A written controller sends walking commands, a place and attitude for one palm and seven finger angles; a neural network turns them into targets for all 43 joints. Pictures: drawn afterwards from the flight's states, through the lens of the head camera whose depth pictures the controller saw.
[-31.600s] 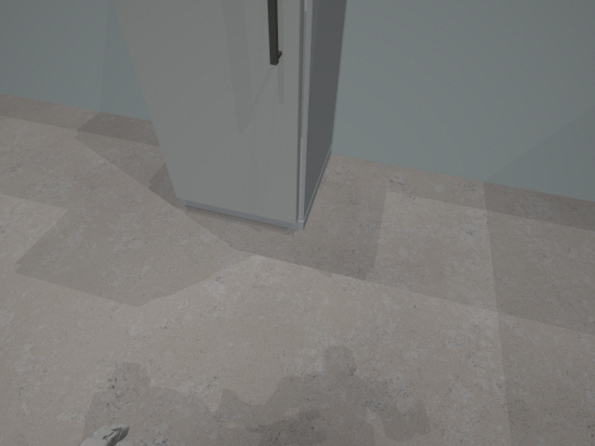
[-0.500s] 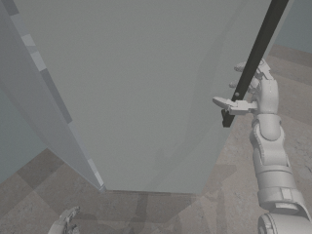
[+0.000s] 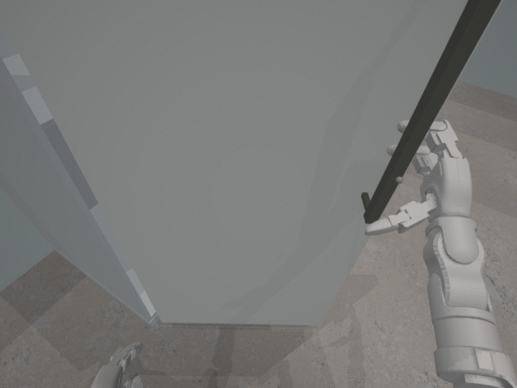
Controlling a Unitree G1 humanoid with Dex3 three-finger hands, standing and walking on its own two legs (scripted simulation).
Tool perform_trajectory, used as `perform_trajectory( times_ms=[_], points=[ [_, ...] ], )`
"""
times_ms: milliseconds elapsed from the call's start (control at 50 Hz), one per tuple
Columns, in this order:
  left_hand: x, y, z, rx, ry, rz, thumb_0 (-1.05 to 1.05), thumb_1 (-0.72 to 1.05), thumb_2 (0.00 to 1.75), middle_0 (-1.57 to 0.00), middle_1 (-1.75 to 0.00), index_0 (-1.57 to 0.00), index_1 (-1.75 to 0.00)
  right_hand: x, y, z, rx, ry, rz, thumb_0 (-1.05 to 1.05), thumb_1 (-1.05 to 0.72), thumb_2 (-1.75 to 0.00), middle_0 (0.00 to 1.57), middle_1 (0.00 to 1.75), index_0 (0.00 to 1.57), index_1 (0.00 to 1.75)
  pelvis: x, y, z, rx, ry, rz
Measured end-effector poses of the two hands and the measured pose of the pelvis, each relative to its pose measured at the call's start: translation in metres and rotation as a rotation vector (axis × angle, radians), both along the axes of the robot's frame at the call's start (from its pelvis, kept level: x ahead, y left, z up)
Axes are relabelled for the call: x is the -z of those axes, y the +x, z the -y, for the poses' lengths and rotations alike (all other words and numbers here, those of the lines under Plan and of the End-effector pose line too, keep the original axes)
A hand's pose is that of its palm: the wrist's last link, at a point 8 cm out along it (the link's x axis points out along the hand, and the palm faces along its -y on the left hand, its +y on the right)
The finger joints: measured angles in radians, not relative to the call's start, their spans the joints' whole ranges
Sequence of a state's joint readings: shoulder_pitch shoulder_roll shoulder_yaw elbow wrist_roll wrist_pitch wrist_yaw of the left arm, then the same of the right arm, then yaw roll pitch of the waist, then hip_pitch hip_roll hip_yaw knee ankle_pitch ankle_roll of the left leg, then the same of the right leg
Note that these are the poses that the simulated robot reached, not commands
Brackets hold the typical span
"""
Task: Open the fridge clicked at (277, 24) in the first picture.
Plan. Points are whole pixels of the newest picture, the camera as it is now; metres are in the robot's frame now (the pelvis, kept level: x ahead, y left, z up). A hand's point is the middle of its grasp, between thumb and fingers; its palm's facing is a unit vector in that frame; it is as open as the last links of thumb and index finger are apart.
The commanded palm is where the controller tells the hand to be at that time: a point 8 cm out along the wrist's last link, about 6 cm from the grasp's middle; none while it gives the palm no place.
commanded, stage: slip the hand off the handle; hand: right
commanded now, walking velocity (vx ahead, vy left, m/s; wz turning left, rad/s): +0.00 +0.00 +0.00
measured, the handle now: (418, 106) +0.43 -0.16 +0.26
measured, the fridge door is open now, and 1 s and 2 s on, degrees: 57 57 57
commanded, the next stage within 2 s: draw the hand back to the body in 1.16 s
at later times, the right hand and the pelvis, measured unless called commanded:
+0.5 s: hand (442, 194) +0.36 -0.22 +0.16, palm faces +0.07 +0.99 -0.12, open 14.7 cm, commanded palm +0.32 -0.26 +0.17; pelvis +0.00 -0.02 +0.00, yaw +0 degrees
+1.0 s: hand (434, 242) +0.28 -0.18 +0.17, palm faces +0.06 +0.99 -0.14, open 14.7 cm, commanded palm +0.24 -0.23 +0.17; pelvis -0.02 +0.00 +0.00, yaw -1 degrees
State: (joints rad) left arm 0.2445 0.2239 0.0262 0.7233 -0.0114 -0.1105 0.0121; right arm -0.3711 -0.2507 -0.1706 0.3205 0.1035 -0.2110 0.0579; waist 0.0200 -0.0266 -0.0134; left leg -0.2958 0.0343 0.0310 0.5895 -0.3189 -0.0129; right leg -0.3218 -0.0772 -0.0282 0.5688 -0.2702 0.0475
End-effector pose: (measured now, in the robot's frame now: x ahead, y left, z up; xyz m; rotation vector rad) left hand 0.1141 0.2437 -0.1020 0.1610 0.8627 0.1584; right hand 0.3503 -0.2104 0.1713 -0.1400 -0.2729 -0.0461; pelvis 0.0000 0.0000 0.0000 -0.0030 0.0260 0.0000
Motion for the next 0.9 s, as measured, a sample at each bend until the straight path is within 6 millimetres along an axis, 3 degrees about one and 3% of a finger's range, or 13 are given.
perform_trajectory(
  times_ms=[120,220,400,520,660,780,900],
  points=[
    [-0.009,0.019,0.005,0.019,0.028,0.043,0.01,0.91,0.90,-0.20,-0.30,-0.20,-0.30,0.010,-0.006,0.024,0.024,0.006,-0.035,-0.01,0.55,-0.20,0.26,1.16,0.26,1.15,0.001,0.001,0.005,0.002,0.004,0.001],
    [-0.011,0.023,0.007,0.031,0.053,0.049,0.01,0.91,0.90,-0.20,-0.30,-0.20,-0.30,0.004,-0.012,0.036,0.017,0.001,0.010,-0.01,0.55,-0.20,0.25,1.16,0.26,1.15,0.002,0.001,0.010,0.009,0.011,0.003],
    [-0.008,0.012,0.015,0.009,0.053,0.023,0.01,0.91,0.90,-0.20,-0.30,-0.20,-0.30,0.007,-0.008,0.050,-0.007,0.003,-0.033,-0.01,0.55,-0.20,0.25,1.16,0.26,1.15,0.002,-0.001,0.018,0.006,0.013,0.003],
    [-0.006,0.001,0.019,-0.001,0.046,0.011,0.02,0.91,0.90,-0.20,-0.30,-0.20,-0.30,0.005,-0.017,0.060,0.012,0.010,-0.009,-0.01,0.55,-0.20,0.25,1.16,0.26,1.15,0.002,-0.001,0.020,-0.002,0.013,0.004],
    [-0.006,0.002,0.020,0.010,0.028,0.044,0.02,0.91,0.90,-0.20,-0.30,-0.20,-0.30,0.004,-0.046,0.049,-0.027,0.001,0.021,-0.01,0.55,-0.20,0.25,1.16,0.26,1.15,0.003,-0.002,0.019,-0.001,0.013,0.022],
    [-0.014,0.018,0.021,0.039,0.028,0.117,0.02,0.91,0.90,-0.20,-0.30,-0.20,-0.30,0.013,-0.072,0.037,-0.027,0.015,-0.003,-0.01,0.55,-0.20,0.25,1.16,0.26,1.15,0.003,-0.007,0.015,0.004,0.010,0.046],
    [-0.022,0.037,0.022,0.091,0.031,0.187,0.02,0.91,0.90,-0.20,-0.30,-0.20,-0.30,0.007,-0.089,0.029,0.000,0.006,0.033,-0.01,0.55,-0.20,0.25,1.16,0.26,1.15,0.004,-0.015,0.007,0.015,0.009,0.062]
  ],
)
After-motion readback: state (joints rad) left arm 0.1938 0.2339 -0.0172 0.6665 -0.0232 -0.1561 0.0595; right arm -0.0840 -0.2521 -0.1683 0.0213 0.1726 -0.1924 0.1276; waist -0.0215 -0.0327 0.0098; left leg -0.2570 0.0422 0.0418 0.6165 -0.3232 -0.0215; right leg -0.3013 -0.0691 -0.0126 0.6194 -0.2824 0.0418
